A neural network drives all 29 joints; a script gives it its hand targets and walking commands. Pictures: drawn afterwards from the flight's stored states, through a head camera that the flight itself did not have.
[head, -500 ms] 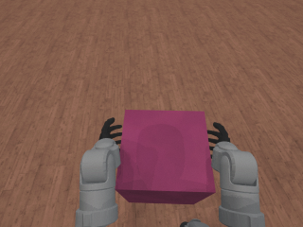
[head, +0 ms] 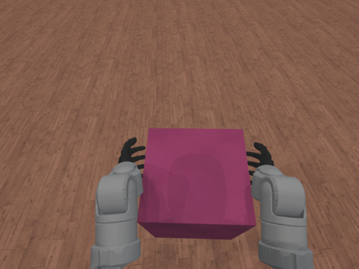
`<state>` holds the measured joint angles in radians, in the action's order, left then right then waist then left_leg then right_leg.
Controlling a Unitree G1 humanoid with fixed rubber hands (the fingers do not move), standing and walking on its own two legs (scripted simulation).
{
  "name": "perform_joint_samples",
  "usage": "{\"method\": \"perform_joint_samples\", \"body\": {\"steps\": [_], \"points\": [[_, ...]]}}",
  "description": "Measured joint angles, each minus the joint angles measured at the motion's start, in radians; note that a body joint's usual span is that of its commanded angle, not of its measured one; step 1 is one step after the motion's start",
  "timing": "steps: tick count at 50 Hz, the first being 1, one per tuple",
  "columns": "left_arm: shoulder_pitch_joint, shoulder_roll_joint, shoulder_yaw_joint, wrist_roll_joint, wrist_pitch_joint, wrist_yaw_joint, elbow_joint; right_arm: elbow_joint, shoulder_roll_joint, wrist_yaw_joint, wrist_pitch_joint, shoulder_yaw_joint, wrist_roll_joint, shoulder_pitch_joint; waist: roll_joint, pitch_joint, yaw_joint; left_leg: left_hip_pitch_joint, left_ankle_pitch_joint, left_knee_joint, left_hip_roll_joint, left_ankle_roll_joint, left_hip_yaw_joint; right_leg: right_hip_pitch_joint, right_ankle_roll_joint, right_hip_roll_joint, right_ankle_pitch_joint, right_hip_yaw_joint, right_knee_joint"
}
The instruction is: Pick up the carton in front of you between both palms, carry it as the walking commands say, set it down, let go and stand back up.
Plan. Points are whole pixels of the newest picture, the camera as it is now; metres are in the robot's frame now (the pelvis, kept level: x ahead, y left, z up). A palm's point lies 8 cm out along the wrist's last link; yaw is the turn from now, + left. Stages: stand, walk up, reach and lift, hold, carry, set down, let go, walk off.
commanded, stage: carry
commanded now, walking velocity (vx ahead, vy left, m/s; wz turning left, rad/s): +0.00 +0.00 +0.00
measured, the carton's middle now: (194, 189) +0.32 +0.00 -0.01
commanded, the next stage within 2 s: hold in 1.48 s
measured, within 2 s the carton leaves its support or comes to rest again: neither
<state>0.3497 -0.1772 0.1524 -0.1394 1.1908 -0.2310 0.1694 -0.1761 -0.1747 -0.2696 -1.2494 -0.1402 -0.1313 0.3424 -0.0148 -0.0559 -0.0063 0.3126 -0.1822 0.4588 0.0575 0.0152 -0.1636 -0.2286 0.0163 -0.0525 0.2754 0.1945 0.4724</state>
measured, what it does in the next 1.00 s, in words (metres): stands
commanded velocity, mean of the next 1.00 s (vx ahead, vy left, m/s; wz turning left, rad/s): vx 0.00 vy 0.00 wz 0.00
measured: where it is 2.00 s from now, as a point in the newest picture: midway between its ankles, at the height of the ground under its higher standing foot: outside the picture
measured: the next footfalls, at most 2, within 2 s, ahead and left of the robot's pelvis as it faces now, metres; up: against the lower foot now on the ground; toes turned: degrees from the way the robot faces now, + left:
none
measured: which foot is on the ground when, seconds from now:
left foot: down 0.00-1.00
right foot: down 0.00-1.00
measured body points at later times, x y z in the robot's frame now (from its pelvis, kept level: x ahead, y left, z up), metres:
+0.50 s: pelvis +0.04 +0.01 -0.01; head +0.03 +0.01 +0.44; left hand +0.35 +0.15 +0.07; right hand +0.33 -0.14 +0.06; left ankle +0.03 +0.11 -0.74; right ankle -0.02 -0.10 -0.74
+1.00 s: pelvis +0.00 +0.01 +0.00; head -0.04 +0.01 +0.44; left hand +0.30 +0.15 +0.03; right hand +0.28 -0.15 +0.03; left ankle +0.03 +0.11 -0.74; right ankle -0.02 -0.10 -0.74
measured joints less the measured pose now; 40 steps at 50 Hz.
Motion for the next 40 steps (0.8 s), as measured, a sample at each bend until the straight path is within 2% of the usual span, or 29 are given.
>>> {"method": "perform_joint_samples", "body": {"steps": [4, 9, 18, 24, 31, 40], "points": [[0.002, 0.0, 0.006, -0.005, 0.012, -0.013, -0.052, 0.074, -0.002, 0.026, 0.006, -0.017, -0.021, 0.006, -0.007, -0.06, -0.002, -0.016, -0.055, 0.026, -0.003, 0.002, -0.008, 0.014, -0.021, -0.009, 0.043, -0.011, 0.026], [0.005, -0.001, 0.012, -0.002, 0.017, -0.02, -0.088, 0.101, 0.003, 0.022, 0.007, -0.016, -0.014, -0.007, 0.001, -0.078, -0.001, -0.024, -0.086, 0.06, -0.004, -0.002, -0.012, 0.025, -0.041, -0.016, 0.062, -0.022, 0.05], [0.006, -0.002, 0.009, 0.001, 0.011, -0.013, -0.076, 0.068, 0.005, 0.002, -0.001, -0.011, 0.002, -0.014, 0.015, -0.056, 0.006, -0.012, -0.11, 0.091, -0.001, -0.005, -0.01, 0.017, -0.037, -0.016, 0.081, -0.03, 0.067], [-0.006, 0.002, 0.0, -0.01, -0.007, -0.001, -0.087, 0.079, 0.007, 0.008, 0.013, -0.003, -0.006, -0.022, 0.011, -0.056, 0.008, 0.0, -0.126, 0.105, 0.001, -0.001, -0.01, 0.01, -0.027, -0.016, 0.104, -0.029, 0.073], [-0.04, 0.013, -0.014, -0.022, -0.065, 0.013, -0.172, 0.164, 0.017, 0.021, 0.072, 0.015, -0.017, -0.057, 0.012, -0.064, 0.008, -0.004, -0.119, 0.116, 0.006, -0.001, -0.01, 0.014, -0.022, -0.014, 0.099, -0.027, 0.083], [-0.08, 0.023, -0.029, -0.044, -0.192, 0.033, -0.263, 0.266, 0.025, 0.041, 0.202, 0.033, -0.037, -0.089, 0.011, -0.065, 0.009, -0.013, -0.078, 0.083, 0.007, 0.002, -0.01, 0.017, -0.015, -0.011, 0.065, -0.024, 0.062]]}}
